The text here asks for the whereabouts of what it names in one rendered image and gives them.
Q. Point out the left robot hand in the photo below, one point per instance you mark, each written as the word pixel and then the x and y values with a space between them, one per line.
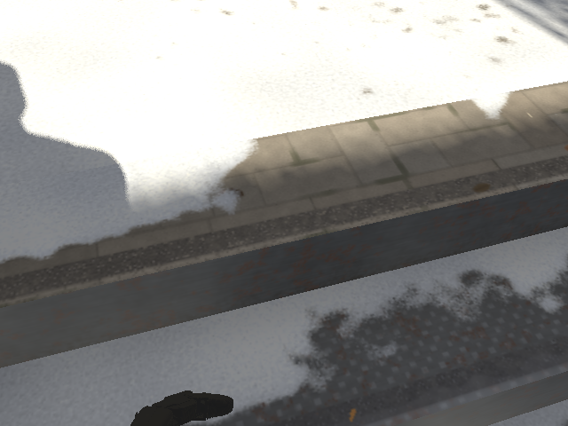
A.
pixel 183 407

